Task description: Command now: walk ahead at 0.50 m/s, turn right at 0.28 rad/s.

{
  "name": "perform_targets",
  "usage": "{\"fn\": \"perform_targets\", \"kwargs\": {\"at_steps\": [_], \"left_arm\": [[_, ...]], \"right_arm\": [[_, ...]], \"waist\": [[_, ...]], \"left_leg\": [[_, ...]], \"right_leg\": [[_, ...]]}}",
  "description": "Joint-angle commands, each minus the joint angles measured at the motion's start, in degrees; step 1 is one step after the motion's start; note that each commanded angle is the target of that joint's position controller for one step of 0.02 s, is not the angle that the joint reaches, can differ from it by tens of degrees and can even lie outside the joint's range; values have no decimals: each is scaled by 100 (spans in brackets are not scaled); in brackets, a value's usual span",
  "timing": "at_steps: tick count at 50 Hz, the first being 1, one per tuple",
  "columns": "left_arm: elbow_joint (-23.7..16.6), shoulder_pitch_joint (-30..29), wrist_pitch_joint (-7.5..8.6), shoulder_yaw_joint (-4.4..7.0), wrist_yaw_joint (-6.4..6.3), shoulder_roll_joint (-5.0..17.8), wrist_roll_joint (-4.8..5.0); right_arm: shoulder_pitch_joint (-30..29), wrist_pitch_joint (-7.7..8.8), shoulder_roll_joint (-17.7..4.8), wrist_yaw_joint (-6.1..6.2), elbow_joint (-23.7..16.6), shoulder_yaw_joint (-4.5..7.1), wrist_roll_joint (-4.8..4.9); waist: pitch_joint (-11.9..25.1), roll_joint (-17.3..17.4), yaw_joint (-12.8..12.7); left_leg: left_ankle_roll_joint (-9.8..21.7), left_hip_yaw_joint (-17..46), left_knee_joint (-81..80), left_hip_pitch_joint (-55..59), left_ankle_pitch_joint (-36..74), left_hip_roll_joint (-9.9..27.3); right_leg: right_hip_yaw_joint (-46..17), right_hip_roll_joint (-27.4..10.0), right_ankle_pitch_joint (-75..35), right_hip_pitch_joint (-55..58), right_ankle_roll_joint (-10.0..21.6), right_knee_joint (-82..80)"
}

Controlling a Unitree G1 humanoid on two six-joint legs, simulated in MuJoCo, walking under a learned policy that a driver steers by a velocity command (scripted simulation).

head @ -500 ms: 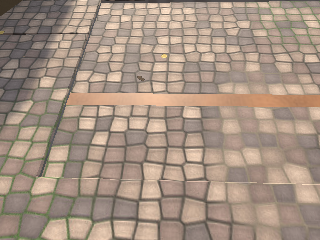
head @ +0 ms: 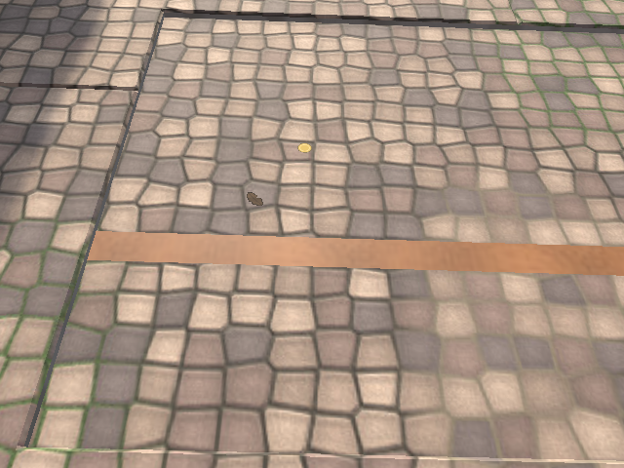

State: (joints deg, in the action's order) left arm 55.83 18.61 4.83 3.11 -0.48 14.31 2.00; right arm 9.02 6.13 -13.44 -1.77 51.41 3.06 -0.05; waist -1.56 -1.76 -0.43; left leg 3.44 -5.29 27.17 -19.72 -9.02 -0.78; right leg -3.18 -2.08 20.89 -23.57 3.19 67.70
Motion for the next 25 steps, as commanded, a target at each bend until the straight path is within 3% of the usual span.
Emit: {"fn": "perform_targets", "kwargs": {"at_steps": [1, 4, 7, 12, 16, 17, 19, 21, 22, 23, 24, 25], "left_arm": [[-242, 298, -85, 159, -44, 294, 18], [-378, 41, -216, 205, -64, 260, 0], [-559, -406, -200, 234, -25, 260, -52], [-931, -1333, -155, 150, 154, 119, -92], [-1336, -1919, -145, 87, 314, 34, -76], [-1429, -1980, -149, 92, 357, 54, -63], [-1551, -1848, -163, 158, 418, 207, -52], [-1463, -997, -183, 337, 422, 562, -21], [-1245, -72, -178, 535, 355, 943, -21], [-1107, 616, -227, 697, 213, 1515, -57], [-1299, 305, -150, 682, 226, 1736, -51], [-1296, 492, -119, 518, 249, 1220, -116]], "right_arm": [[177, 105, -364, 7, -78, 82, -84], [373, 141, -573, 87, 93, 147, -109], [545, 109, -644, 195, 184, 163, -126], [811, 35, -789, 312, 266, 179, -65], [1190, -132, -902, 339, 398, 233, 4], [1167, -172, -948, 341, 385, 253, 27], [996, -228, -1104, 364, 308, 302, 65], [810, -296, -1265, 399, 228, 346, 79], [675, -302, -1250, 406, 163, 326, 102], [775, -237, -961, 389, -4, 228, -51], [1172, -4, -289, 254, -292, 17, -56], [455, 251, -841, 147, -426, 140, 177]], "waist": [[313, 751, -19], [37, 592, -57], [-88, 488, 23], [-350, 344, 309], [-492, 320, 486], [-485, 353, 456], [-237, 568, 242], [315, 793, -302], [801, 640, -802], [1357, -318, -877], [2047, -1343, -246], [2073, -618, -638]], "left_leg": [[680, 1389, -1817, 929, 248, 1485], [703, 772, -1997, 858, 910, 1461], [632, 375, -2028, 1173, 1294, 1452], [470, -236, -2079, 1629, 1546, 1474], [480, -476, -1664, 2567, 2171, 1753], [456, -565, -1498, 2676, 2497, 1785], [357, -740, -920, 2752, 4161, 1791], [227, -847, 438, 2625, 5604, 1719], [35, -931, 1725, 2019, 5075, 1465], [-197, -903, 3649, 374, 2122, 1086], [-439, 155, 5499, -1879, -2392, -260], [-227, 1136, 5633, -2475, -2208, 40]], "right_leg": [[-331, -597, -677, -919, 60, 59], [-435, -595, -1251, -1378, -6, -272], [-516, -507, -2032, -1858, -77, -1053], [16, -438, -2752, -1891, -47, -2431], [405, -362, -2208, -2210, 69, -2968], [542, -296, -1971, -2115, 121, -3066], [911, 18, -1433, -1445, 309, -3125], [1153, 460, -991, -173, 600, -3168], [983, 624, -1413, 1262, 847, -3690], [-754, -488, -1515, 3008, 1247, -3696], [-4168, -1713, -613, 4633, 2434, -4687], [-4066, -1642, -664, 4628, 2117, -5125]]}}
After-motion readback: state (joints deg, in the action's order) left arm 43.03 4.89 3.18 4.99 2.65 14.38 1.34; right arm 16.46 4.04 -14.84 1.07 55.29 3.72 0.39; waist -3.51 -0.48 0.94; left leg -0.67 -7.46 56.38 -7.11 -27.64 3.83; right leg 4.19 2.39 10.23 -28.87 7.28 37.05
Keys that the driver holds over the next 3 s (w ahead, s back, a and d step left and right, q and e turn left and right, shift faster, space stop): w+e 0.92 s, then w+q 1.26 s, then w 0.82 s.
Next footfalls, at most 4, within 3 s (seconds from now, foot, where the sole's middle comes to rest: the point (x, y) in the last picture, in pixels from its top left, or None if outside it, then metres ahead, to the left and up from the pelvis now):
0.44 right None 0.38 -0.16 -0.77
0.96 left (354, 366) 0.72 -0.09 -0.80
1.44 right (476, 327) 0.84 -0.40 -0.80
1.92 left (380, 225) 1.16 -0.18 -0.80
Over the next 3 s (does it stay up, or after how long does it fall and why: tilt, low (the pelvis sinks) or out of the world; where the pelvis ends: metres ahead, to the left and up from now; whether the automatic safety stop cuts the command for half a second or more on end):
stays up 1.58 -0.21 -0.04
